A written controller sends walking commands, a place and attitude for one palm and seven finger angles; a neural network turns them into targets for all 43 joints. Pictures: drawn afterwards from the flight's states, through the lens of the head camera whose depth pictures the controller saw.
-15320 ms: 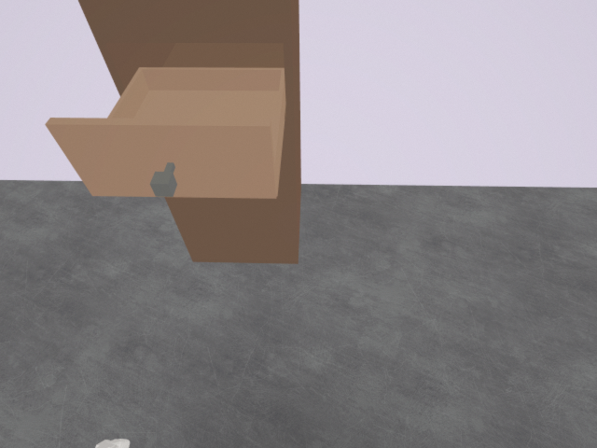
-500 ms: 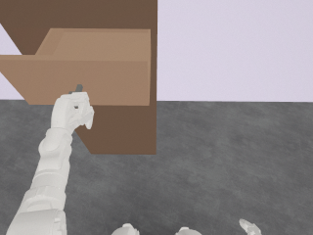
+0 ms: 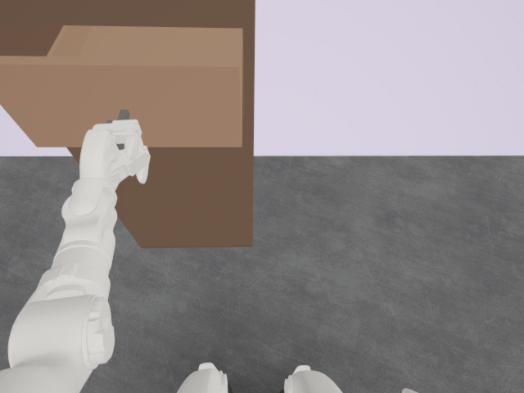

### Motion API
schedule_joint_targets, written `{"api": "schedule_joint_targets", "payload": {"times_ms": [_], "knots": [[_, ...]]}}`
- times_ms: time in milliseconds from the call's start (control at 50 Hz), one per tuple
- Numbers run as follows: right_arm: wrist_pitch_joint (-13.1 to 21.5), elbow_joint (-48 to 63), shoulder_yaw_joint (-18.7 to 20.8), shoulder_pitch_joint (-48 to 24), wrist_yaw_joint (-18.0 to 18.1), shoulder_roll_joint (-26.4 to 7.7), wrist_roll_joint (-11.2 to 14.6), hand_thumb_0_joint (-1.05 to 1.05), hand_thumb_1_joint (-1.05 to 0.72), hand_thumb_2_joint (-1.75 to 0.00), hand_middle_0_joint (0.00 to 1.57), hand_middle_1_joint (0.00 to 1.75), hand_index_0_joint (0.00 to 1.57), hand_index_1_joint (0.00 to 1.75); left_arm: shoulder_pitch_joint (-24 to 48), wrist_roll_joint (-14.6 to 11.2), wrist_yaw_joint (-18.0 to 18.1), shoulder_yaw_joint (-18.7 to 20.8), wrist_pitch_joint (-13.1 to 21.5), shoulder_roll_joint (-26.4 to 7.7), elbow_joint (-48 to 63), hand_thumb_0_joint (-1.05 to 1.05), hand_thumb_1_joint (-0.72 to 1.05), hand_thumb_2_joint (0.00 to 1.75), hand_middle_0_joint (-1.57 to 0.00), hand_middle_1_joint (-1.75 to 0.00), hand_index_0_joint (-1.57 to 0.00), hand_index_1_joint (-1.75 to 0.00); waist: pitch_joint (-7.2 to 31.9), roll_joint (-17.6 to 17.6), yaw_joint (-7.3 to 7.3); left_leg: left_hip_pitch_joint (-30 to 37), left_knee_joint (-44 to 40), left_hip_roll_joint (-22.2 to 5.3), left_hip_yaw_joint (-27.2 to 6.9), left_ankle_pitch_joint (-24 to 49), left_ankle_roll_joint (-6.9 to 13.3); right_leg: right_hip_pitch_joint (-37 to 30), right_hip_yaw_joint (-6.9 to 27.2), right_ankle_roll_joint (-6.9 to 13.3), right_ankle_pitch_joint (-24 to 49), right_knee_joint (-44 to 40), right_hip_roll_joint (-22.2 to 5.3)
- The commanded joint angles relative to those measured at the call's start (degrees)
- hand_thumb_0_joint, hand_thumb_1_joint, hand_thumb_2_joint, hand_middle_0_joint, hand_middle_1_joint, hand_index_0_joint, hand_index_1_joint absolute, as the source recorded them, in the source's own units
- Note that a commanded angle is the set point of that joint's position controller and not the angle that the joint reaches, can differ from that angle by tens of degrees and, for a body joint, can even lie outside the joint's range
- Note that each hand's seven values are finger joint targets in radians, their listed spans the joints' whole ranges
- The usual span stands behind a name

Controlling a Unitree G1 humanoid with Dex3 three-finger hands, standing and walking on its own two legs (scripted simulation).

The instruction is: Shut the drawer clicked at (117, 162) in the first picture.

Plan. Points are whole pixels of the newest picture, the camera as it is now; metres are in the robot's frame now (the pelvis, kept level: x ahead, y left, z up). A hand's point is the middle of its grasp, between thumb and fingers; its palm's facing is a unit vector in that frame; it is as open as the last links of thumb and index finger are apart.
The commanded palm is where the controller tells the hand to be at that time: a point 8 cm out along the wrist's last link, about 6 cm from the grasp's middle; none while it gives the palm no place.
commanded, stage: push the drawer shut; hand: left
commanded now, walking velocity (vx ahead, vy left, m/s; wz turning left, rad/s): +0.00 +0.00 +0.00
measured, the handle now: (120, 127) +0.52 +0.21 +0.08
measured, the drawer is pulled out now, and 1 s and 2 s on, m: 0.09 0.00 0.00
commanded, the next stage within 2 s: pull the fist back off the drawer in 1.04 s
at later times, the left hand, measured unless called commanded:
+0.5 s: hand (151, 121) +0.53 +0.16 +0.08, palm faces -0.02 -1.00 -0.02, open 3.4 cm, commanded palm +0.51 +0.21 +0.08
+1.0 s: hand (154, 111) +0.55 +0.16 +0.08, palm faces +0.01 -1.00 -0.03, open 3.5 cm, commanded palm +0.56 +0.20 +0.08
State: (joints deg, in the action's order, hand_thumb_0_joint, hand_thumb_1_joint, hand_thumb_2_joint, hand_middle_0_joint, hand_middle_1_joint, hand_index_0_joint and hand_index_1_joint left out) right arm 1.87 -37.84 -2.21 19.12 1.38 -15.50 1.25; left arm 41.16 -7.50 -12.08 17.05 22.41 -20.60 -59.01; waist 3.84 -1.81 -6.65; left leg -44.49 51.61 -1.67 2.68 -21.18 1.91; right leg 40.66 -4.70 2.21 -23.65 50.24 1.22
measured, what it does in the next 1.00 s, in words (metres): stands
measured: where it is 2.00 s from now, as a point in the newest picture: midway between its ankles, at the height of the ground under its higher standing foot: outside the picture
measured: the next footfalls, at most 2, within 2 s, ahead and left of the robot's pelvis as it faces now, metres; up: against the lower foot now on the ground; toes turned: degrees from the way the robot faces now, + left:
none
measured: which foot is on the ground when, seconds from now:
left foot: down 0.00-1.00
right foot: down 0.00-1.00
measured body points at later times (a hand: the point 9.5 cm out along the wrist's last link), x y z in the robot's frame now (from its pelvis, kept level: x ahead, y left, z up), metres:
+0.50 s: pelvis +0.00 +0.01 -0.01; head +0.13 +0.01 +0.42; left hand +0.53 +0.22 +0.08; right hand -0.02 -0.26 -0.13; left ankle +0.04 +0.10 -0.69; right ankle +0.01 -0.10 -0.69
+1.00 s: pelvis +0.00 +0.01 -0.02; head +0.14 +0.03 +0.41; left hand +0.55 +0.21 +0.08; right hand -0.03 -0.25 -0.13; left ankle +0.04 +0.10 -0.69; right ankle +0.01 -0.10 -0.69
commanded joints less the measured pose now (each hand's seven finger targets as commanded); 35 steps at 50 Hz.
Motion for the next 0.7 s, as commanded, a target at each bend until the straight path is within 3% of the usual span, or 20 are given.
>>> {"api": "schedule_joint_targets", "payload": {"times_ms": [0, 20, 40, 60, 80, 140, 220, 240, 280, 320, 360, 380, 400, 420, 440, 480, 520, 560, 620, 680], "knots": [[1.8, 3.9, 3.1, 5.9, 0.2, -9.2, -0.1, 0.00, -0.90, -0.90, 0.20, 0.30, 0.20, 0.30, 33.1, -0.5, 1.4, 2.3, 4.3, -14.9, 9.6, 0.00, 0.90, 0.90, -1.40, -1.60, -1.40, -1.60, 20.9, -2.4, -3.00, 15.0, -5.2, 0.8, -5.4, 5.9, 0.2, -1.5, 4.8, -1.2, 7.9, -7.2, 0.5], [1.7, 3.9, 3.2, 6.2, 0.2, -9.5, -0.2, 0.00, -0.90, -0.90, 0.20, 0.30, 0.20, 0.30, 33.6, -0.4, 1.6, 3.7, 4.4, -16.8, 9.6, 0.00, 0.90, 0.90, -1.40, -1.60, -1.40, -1.60, 22.3, -2.1, -2.79, 14.4, -4.7, 0.8, -5.4, 5.8, 0.3, -1.9, 5.1, -1.3, 7.6, -7.0, 0.5], [1.7, 3.9, 3.0, 6.3, 0.1, -9.3, -0.3, 0.00, -0.90, -0.90, 0.20, 0.30, 0.20, 0.30, 35.2, -0.2, 1.6, 2.1, 4.3, -15.3, 9.3, 0.00, 0.90, 0.90, -1.40, -1.60, -1.40, -1.60, 22.8, -3.0, -3.49, 14.8, -4.7, 0.9, -5.3, 5.8, 0.3, -1.5, 5.1, -1.4, 7.7, -6.9, 0.5], [1.7, 3.8, 3.1, 7.0, 0.1, -9.6, -0.3, 0.00, -0.90, -0.90, 0.20, 0.30, 0.20, 0.30, 35.7, 0.0, 1.6, 3.4, 4.5, -16.9, 8.5, 0.00, 0.90, 0.90, -1.40, -1.60, -1.40, -1.60, 23.7, -1.8, -3.26, 14.5, -4.1, 0.8, -5.7, 6.2, 0.4, -1.4, 5.0, -1.2, 7.7, -6.5, 0.7], [1.7, 3.8, 3.0, 7.1, -0.1, -9.5, -0.4, 0.00, -0.90, -0.90, 0.20, 0.30, 0.20, 0.30, 36.5, 0.1, 1.4, 3.0, 4.3, -16.5, 7.9, 0.00, 0.90, 0.90, -1.40, -1.60, -1.40, -1.60, 23.9, -2.9, -3.74, 14.3, -4.0, 0.8, -5.4, 6.0, 0.4, -1.0, 5.1, -1.4, 7.6, -6.5, 0.8], [1.5, 3.6, 2.9, 8.1, 0.1, -9.9, -0.5, 0.00, -0.90, -0.90, 0.20, 0.30, 0.20, 0.30, 39.2, 0.5, 1.1, 4.5, 3.5, -19.9, 6.1, 0.00, 0.90, 0.90, -1.40, -1.60, -1.40, -1.60, 24.2, -0.9, -4.49, 10.4, -2.9, 0.8, -4.9, 5.3, 0.8, -2.4, 6.1, -1.8, 7.5, -6.6, 0.7], [1.1, 3.5, 2.7, 9.5, -0.1, -10.2, -0.8, 0.00, -0.90, -0.90, 0.20, 0.30, 0.20, 0.30, 41.5, 1.5, 0.9, 5.0, 2.8, -21.4, 3.7, 0.00, 0.90, 0.90, -1.40, -1.60, -1.40, -1.60, 25.3, -3.5, -4.90, 10.1, -1.9, 0.7, -5.3, 6.6, 0.7, -0.6, 5.7, -1.6, 8.1, -5.6, 0.9], [0.9, 3.4, 2.8, 10.0, -0.1, -10.2, -0.9, 0.00, -0.90, -0.90, 0.20, 0.30, 0.20, 0.30, 41.3, 1.6, 1.0, 5.5, 2.4, -21.6, 2.1, 0.00, 0.90, 0.90, -1.40, -1.60, -1.40, -1.60, 24.4, -2.7, -5.10, 9.9, -1.7, 0.5, -5.3, 6.8, 0.8, 0.1, 5.5, -1.6, 8.1, -5.6, 1.0], [0.6, 3.7, 2.8, 11.1, -0.4, -10.4, -1.2, 0.00, -0.90, -0.90, 0.20, 0.30, 0.20, 0.30, 42.4, 2.0, 1.0, 6.4, 2.6, -22.9, 3.4, 0.00, 0.90, 0.90, -1.40, -1.60, -1.40, -1.60, 27.4, -5.2, -4.67, 12.0, -1.2, 0.5, -5.5, 9.8, 0.6, 0.0, 5.2, -1.4, 10.3, -4.7, 1.3], [0.2, 4.0, 2.9, 11.6, -0.7, -10.4, -1.5, 0.00, -0.90, -0.90, 0.20, 0.30, 0.20, 0.30, 41.8, 2.0, 1.0, 6.7, 2.5, -22.8, 3.7, 0.00, 0.90, 0.90, -1.40, -1.60, -1.40, -1.60, 29.5, -5.4, -4.56, 13.2, -0.7, 0.4, -5.4, 11.7, 0.6, -0.1, 5.0, -1.4, 11.8, -4.6, 1.4], [-0.4, 4.1, 2.9, 12.2, -0.8, -10.5, -1.7, 0.00, -0.90, -0.90, 0.20, 0.30, 0.20, 0.30, 41.7, 2.4, 1.2, 7.8, 2.5, -24.4, 3.6, 0.00, 0.90, 0.90, -1.40, -1.60, -1.40, -1.60, 29.8, -5.2, -4.29, 13.0, -0.5, 0.3, -5.6, 13.3, 0.6, -0.5, 4.7, -1.2, 13.2, -4.0, 1.6], [-0.6, 4.1, 2.9, 12.3, -0.9, -10.4, -1.6, 0.00, -0.90, -0.90, 0.20, 0.30, 0.20, 0.30, 42.6, 2.4, 1.3, 6.9, 2.4, -23.0, 4.0, 0.00, 0.90, 0.90, -1.40, -1.60, -1.40, -1.60, 29.8, -5.9, -4.85, 13.9, -0.5, 0.2, -5.5, 13.5, 0.6, 0.2, 4.8, -1.4, 13.4, -4.3, 1.6], [-0.7, 4.0, 3.0, 12.6, -1.0, -10.5, -1.8, 0.00, -0.90, -0.90, 0.20, 0.30, 0.20, 0.30, 42.4, 2.5, 1.4, 7.7, 2.2, -23.8, 3.5, 0.00, 0.90, 0.90, -1.40, -1.60, -1.40, -1.60, 29.3, -5.6, -4.46, 13.3, -0.5, 0.2, -5.5, 13.4, 0.5, 0.1, 4.6, -1.3, 13.2, -4.3, 1.7], [-1.0, 3.9, 3.0, 12.9, -1.0, -10.6, -1.8, 0.00, -0.90, -0.90, 0.20, 0.30, 0.20, 0.30, 42.9, 2.6, 1.6, 7.9, 1.9, -24.2, 2.7, 0.00, 0.90, 0.90, -1.40, -1.60, -1.40, -1.60, 28.6, -3.9, -5.10, 12.0, -0.4, 0.2, -5.3, 12.7, 0.7, -0.4, 4.8, -1.6, 13.1, -4.6, 1.7], [-1.1, 3.9, 3.0, 13.2, -0.9, -10.7, -1.8, 0.00, -0.90, -0.90, 0.20, 0.30, 0.20, 0.30, 43.7, 3.0, 1.8, 8.0, 2.0, -25.1, 2.9, 0.00, 0.90, 0.90, -1.40, -1.60, -1.40, -1.60, 28.2, -4.3, -5.21, 11.7, -0.5, 0.1, -5.5, 12.7, 0.7, -0.1, 4.7, -1.5, 12.9, -4.5, 1.7], [-1.4, 3.5, 3.2, 13.7, -1.1, -10.7, -2.1, 0.00, -0.90, -0.90, 0.20, 0.30, 0.20, 0.30, 44.9, 3.0, 2.3, 7.6, 2.1, -23.6, 3.6, 0.00, 0.90, 0.90, -1.40, -1.60, -1.40, -1.60, 29.3, -5.2, -5.71, 14.1, -0.5, 0.0, -5.8, 14.3, 0.7, 1.2, 4.3, -1.5, 13.6, -4.5, 1.8], [-1.8, 3.6, 3.2, 14.0, -1.2, -10.6, -2.1, 0.00, -0.90, -0.90, 0.20, 0.30, 0.20, 0.30, 43.5, 3.6, 2.5, 8.1, 2.1, -24.6, 3.0, 0.00, 0.90, 0.90, -1.40, -1.60, -1.40, -1.60, 29.1, -6.2, -5.18, 14.5, -0.4, 0.0, -5.8, 15.4, 0.4, 1.3, 4.1, -1.3, 14.2, -4.3, 1.8], [-2.0, 3.2, 3.2, 14.5, -1.4, -10.7, -2.4, 0.00, -0.90, -0.90, 0.20, 0.30, 0.20, 0.30, 45.5, 3.9, 3.1, 8.1, 2.2, -24.4, 3.2, 0.00, 0.90, 0.90, -1.40, -1.60, -1.40, -1.60, 29.0, -6.9, -5.73, 15.4, 0.0, -0.1, -6.1, 16.5, 0.5, 2.7, 4.0, -1.2, 14.7, -4.1, 2.0], [-2.3, 2.8, 3.0, 15.3, -1.3, -10.9, -2.5, 0.00, -0.90, -0.90, 0.20, 0.30, 0.20, 0.30, 47.5, 4.6, 3.5, 8.4, 1.5, -26.2, 0.7, 0.00, 0.90, 0.90, -1.40, -1.60, -1.40, -1.60, 27.5, -4.4, -6.97, 12.3, 0.2, -0.1, -5.9, 15.2, 0.8, 1.9, 4.2, -1.6, 14.4, -4.4, 2.0], [-2.6, 2.5, 3.0, 15.9, -1.4, -11.0, -2.8, 0.00, -0.90, -0.90, 0.20, 0.30, 0.20, 0.30, 49.4, 5.3, 3.7, 8.6, 1.8, -27.0, 1.1, 0.00, 0.90, 0.90, -1.40, -1.60, -1.40, -1.60, 29.3, -7.7, -7.05, 15.0, 0.6, -0.3, -6.5, 17.9, 0.5, 3.6, 3.7, -1.3, 15.4, -3.7, 1.9]]}}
